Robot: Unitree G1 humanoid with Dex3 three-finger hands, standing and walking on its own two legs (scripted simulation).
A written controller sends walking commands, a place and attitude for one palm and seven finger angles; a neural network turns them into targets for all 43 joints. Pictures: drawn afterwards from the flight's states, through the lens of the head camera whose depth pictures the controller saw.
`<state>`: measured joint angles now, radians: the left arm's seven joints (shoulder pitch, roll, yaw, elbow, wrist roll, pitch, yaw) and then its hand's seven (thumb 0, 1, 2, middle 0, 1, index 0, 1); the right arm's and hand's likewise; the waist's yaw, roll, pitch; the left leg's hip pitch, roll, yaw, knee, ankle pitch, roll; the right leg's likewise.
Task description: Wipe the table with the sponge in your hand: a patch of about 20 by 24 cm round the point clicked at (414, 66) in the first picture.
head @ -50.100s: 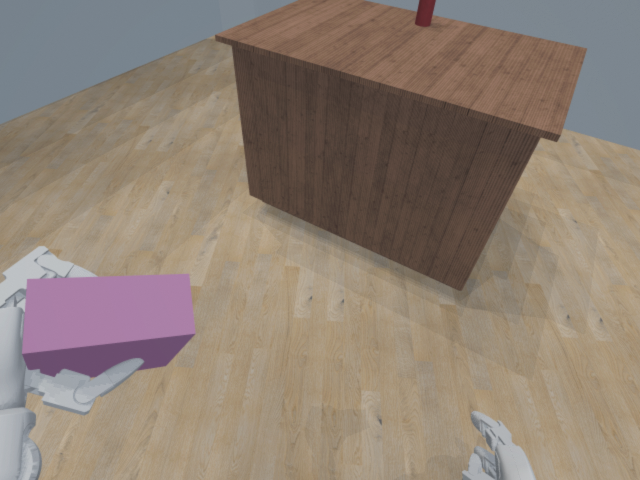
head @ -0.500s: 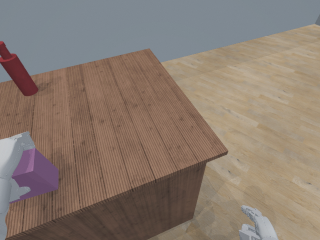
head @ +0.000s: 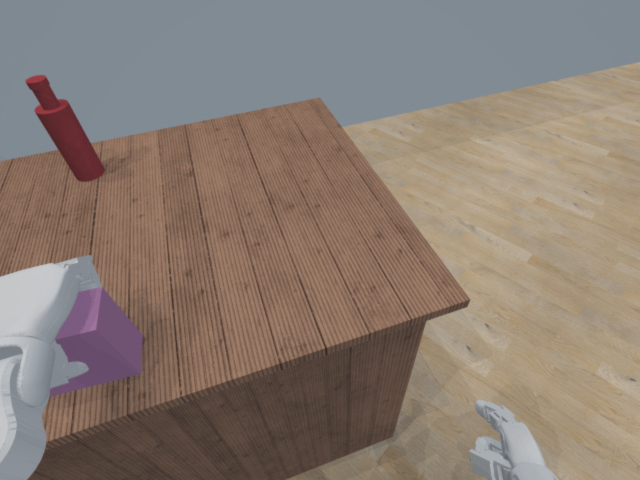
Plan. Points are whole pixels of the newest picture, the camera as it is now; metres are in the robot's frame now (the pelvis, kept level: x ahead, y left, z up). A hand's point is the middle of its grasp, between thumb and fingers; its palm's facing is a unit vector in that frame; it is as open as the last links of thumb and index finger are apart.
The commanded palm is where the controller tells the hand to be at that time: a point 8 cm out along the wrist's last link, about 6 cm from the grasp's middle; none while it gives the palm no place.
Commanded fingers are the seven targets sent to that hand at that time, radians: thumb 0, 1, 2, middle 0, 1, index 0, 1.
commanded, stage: lift the sponge slowly off the table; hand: left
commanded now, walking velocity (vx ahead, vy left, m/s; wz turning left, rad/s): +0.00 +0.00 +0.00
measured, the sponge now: (71, 354) +0.22 +0.35 +0.05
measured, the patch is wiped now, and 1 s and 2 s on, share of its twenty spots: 1.00 1.00 1.00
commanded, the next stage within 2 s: bring the sponge back beside the body in 1.66 s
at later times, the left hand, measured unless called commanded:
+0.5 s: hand (49, 316) +0.22 +0.33 +0.14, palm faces +0.06 -0.03 -1.00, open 9.9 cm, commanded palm +0.18 +0.33 +0.20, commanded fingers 0.00 0.10 1.30 -1.20 -1.60 -1.20 -1.60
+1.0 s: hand (33, 299) +0.22 +0.33 +0.17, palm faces +0.07 +0.00 -1.00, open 9.9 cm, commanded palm +0.18 +0.33 +0.23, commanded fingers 0.00 0.10 1.30 -1.20 -1.60 -1.20 -1.60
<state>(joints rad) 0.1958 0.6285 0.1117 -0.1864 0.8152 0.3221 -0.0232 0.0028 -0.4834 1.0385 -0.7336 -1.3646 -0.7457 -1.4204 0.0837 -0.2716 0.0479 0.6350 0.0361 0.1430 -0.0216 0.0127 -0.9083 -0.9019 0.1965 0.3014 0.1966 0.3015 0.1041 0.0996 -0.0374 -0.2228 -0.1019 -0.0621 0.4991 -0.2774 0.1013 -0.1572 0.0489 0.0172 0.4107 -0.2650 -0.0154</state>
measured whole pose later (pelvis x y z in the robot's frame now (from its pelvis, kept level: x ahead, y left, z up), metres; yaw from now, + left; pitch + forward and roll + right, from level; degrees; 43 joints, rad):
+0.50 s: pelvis -0.01 -0.02 +0.00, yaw +1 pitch -1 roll -2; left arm 0.13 0.69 0.14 -0.17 0.78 0.29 -0.07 0.00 -0.50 1.04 -0.76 -1.34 -0.77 -1.39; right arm 0.06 -0.28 0.05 0.65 0.04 0.13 -0.04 0.01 -0.91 -0.90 0.20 0.30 0.20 0.30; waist 0.12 0.10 -0.01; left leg -0.17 -0.09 -0.08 0.46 -0.25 0.08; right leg -0.11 0.06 0.00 0.37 -0.24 -0.04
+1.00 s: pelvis -0.03 -0.03 +0.00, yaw +1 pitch -3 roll -1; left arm -0.02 0.75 0.15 -0.06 0.77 0.25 -0.14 0.00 -0.50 1.04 -0.76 -1.34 -0.77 -1.39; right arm 0.06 -0.28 0.07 0.66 0.05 0.12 -0.08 0.01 -0.91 -0.90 0.20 0.30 0.20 0.30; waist 0.12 0.10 0.02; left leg -0.17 -0.08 -0.09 0.45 -0.22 0.06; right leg -0.10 0.07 -0.01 0.37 -0.22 -0.05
